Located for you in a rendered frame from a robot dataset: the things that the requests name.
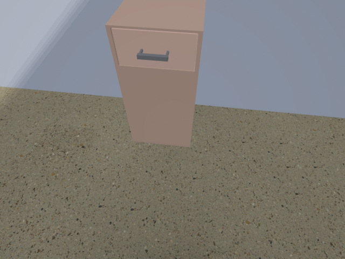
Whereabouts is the handle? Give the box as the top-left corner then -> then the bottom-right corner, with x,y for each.
137,49 -> 169,62

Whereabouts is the cabinet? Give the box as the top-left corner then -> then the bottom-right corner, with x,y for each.
105,0 -> 206,147

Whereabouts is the drawer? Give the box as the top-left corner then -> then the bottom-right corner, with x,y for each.
112,28 -> 198,71

